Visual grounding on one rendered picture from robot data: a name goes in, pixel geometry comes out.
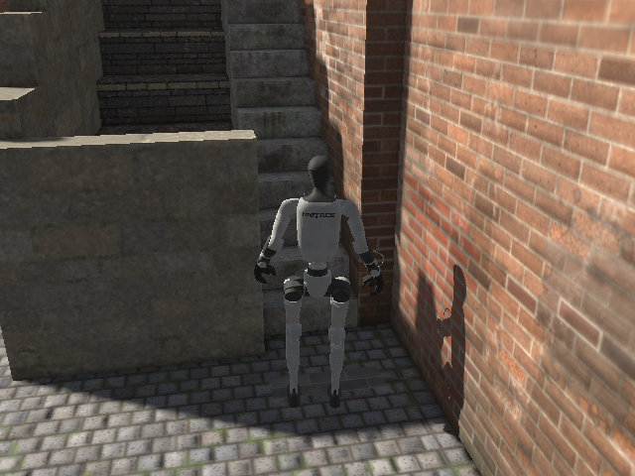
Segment stairs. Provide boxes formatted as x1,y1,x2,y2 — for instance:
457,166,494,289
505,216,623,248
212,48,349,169
220,0,358,336

